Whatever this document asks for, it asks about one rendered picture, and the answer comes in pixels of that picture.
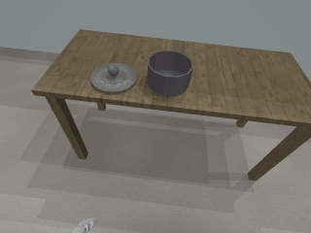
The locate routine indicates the lid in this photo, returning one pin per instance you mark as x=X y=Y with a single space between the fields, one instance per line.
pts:
x=103 y=81

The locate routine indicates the left robot hand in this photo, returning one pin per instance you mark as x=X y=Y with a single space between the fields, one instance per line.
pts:
x=85 y=225

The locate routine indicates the table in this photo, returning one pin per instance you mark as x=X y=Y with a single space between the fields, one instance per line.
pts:
x=230 y=82

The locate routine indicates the pot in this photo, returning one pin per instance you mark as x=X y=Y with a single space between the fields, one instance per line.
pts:
x=169 y=72

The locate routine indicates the knob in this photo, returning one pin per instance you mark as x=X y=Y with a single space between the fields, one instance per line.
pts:
x=113 y=70

